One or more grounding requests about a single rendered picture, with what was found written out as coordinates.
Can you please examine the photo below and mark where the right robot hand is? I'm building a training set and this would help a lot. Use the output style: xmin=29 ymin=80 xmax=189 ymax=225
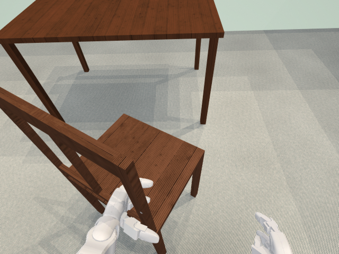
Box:
xmin=252 ymin=212 xmax=293 ymax=254

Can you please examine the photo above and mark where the left robot forearm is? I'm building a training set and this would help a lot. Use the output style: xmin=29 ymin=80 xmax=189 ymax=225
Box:
xmin=76 ymin=216 xmax=120 ymax=254

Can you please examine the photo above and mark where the left robot hand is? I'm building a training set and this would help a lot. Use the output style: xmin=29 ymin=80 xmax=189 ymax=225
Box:
xmin=103 ymin=178 xmax=159 ymax=243

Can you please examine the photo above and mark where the table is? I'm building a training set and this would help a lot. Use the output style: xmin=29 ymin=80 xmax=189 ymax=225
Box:
xmin=0 ymin=0 xmax=225 ymax=124

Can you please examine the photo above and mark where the chair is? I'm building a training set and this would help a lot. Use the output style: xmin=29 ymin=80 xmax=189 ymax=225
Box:
xmin=0 ymin=87 xmax=205 ymax=254

